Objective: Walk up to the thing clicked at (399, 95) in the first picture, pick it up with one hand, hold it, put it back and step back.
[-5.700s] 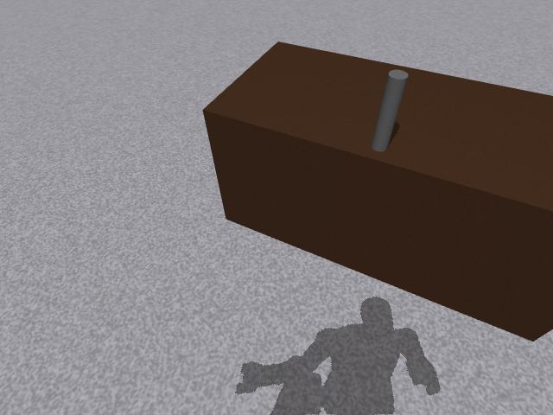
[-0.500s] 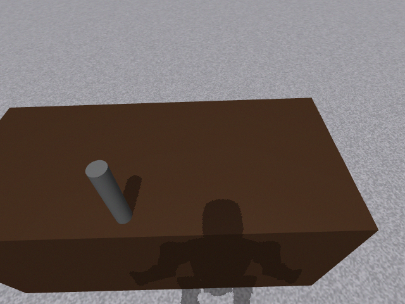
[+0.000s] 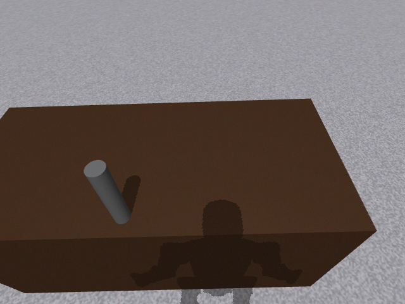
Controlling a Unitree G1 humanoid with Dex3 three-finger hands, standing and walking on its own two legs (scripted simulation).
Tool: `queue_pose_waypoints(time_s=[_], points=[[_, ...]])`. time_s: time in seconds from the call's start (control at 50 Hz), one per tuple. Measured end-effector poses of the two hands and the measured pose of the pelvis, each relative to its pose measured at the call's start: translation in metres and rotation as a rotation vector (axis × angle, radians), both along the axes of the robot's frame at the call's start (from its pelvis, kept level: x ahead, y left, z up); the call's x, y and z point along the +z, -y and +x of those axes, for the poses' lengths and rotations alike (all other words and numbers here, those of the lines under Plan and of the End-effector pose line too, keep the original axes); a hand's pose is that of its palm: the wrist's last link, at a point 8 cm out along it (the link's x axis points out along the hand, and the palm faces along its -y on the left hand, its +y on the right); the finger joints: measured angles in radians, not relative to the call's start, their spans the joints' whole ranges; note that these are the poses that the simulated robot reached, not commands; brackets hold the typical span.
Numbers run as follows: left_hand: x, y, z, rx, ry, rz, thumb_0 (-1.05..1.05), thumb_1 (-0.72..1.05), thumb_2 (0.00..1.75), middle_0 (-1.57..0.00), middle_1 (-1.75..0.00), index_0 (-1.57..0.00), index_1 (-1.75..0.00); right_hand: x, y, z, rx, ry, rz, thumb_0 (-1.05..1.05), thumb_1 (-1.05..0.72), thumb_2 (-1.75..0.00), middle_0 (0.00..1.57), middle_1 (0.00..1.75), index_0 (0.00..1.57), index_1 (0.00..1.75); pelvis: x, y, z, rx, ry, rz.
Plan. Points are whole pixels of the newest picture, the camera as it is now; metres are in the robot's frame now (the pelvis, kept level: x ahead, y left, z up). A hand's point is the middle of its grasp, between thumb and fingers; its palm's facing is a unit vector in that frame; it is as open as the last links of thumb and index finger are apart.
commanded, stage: stand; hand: left
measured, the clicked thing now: (110, 195) +0.38 +0.26 -0.07
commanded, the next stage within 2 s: go down in 0.76 s
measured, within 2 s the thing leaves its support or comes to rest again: neither
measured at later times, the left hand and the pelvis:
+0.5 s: hand out of the picture +0.07 +0.26 -0.16, palm faces -0.04 -0.94 -0.35, open 7.4 cm; pelvis +0.00 +0.00 +0.00, yaw +0 degrees
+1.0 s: hand out of the picture +0.12 +0.25 -0.15, palm faces +0.02 -0.94 -0.33, open 8.7 cm; pelvis -0.02 +0.01 -0.01, yaw +0 degrees
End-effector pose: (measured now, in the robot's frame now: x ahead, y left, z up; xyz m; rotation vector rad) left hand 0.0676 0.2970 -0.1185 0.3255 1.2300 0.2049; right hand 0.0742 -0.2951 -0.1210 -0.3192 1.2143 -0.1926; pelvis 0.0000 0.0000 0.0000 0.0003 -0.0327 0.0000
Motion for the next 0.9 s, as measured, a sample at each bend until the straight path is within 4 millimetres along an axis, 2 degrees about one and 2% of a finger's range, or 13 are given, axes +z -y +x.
queue_pose_waypoints(time_s=[0.46, 0.9], points=[[-0.001, -0.003, -0.002, -0.012, -0.009, -0.002, 0.01, 0.9, 0.9, -0.2, -0.3, -0.2, -0.3, 0.0, -0.002, -0.011, -0.007, -0.023, -0.003, 0.01, -0.9, -0.9, 0.21, 0.3, 0.2, 0.3, 0.0, -0.003, -0.001, -0.007, -0.002, -0.001], [0.0, -0.006, 0.004, -0.01, 0.014, -0.003, 0.01, 0.9, 0.89, -0.19, -0.3, -0.19, -0.29, 0.001, -0.006, -0.007, -0.027, 0.008, 0.001, 0.01, -0.89, -0.89, 0.2, 0.3, 0.19, 0.29, 0.0, -0.007, -0.001, -0.009, -0.009, 0.0]])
